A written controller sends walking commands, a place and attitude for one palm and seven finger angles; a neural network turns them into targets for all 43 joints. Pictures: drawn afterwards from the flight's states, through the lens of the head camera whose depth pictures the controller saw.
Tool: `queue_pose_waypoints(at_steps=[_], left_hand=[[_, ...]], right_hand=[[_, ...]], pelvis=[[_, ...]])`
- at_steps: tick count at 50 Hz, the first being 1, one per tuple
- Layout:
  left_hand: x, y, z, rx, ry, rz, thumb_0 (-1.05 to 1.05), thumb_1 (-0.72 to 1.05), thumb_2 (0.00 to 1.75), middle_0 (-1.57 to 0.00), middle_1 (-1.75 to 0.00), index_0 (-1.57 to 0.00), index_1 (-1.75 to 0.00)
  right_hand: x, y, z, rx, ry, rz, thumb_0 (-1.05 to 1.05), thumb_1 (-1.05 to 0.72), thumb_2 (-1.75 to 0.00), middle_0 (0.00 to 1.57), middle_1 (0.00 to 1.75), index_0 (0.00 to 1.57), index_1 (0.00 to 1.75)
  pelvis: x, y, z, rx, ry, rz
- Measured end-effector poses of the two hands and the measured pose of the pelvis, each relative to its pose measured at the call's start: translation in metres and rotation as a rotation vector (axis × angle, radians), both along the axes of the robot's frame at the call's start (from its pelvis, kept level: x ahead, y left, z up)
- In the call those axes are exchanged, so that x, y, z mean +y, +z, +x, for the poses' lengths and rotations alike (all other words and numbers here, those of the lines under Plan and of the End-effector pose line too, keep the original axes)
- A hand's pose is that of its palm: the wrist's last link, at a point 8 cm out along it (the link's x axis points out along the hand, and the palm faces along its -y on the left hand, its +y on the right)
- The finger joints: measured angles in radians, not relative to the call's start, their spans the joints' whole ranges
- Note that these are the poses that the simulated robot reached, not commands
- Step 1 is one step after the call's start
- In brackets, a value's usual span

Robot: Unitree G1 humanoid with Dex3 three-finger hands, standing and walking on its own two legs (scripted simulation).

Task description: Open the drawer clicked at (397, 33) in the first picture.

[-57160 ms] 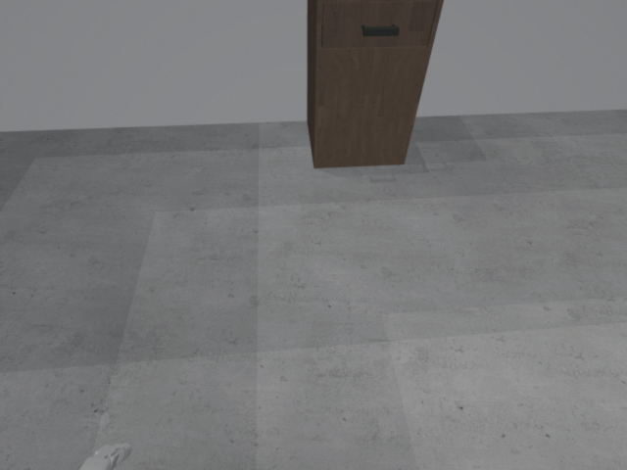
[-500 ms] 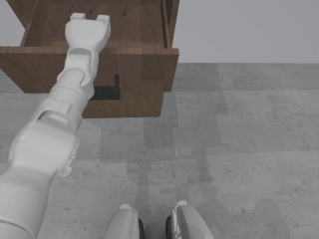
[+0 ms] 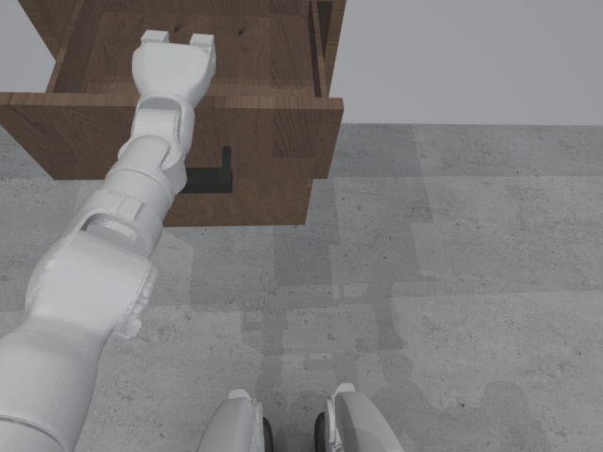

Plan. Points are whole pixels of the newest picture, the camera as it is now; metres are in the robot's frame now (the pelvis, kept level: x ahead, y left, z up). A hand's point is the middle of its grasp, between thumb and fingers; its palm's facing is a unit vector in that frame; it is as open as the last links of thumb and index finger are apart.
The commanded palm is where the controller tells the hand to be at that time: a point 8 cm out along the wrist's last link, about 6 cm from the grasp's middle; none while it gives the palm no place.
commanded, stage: re-aim the fingers above the handle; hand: left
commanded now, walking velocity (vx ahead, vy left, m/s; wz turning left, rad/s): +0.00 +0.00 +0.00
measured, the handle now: (182, 167) +0.50 +0.14 +0.01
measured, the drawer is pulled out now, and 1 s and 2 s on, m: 0.21 0.21 0.21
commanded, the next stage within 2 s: lower the fingers behind the handle in 0.20 s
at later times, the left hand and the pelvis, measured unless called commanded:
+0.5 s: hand (182, 105) +0.56 +0.13 +0.07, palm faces -0.02 +0.04 -1.00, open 14.7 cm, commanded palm +0.53 +0.09 +0.02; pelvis +0.00 +0.00 +0.00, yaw +0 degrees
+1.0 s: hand (183, 104) +0.56 +0.13 +0.07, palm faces +0.00 +0.07 -1.00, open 14.8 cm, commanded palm +0.53 +0.09 -0.01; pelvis -0.01 -0.01 -0.02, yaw +1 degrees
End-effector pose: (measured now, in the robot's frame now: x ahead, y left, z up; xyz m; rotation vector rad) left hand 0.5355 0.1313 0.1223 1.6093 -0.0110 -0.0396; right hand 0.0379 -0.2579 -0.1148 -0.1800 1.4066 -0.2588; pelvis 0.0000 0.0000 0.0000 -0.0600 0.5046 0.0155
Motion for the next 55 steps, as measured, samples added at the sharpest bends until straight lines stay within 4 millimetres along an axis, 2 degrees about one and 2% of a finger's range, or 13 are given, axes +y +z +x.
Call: queue_pose_waypoints(at_steps=[26,55], left_hand=[[-0.001,0.000,0.000,0.004,-0.001,0.004,-0.20,-0.61,0.14,-0.32,-1.20,-0.32,-1.20],[-0.005,0.000,-0.001,-0.028,0.033,0.038,-0.24,-0.61,0.10,-0.32,-1.20,-0.32,-1.20]], right_hand=[[-0.004,0.000,0.009,-0.011,0.009,-0.003,0.01,-0.90,-0.90,0.21,0.30,0.20,0.30],[-0.012,-0.027,0.025,-0.050,0.042,0.006,0.01,-0.90,-0.90,0.21,0.30,0.20,0.30]], pelvis=[[-0.003,0.001,0.003,0.000,0.001,0.006],[-0.012,-0.022,-0.011,0.027,0.013,0.019]])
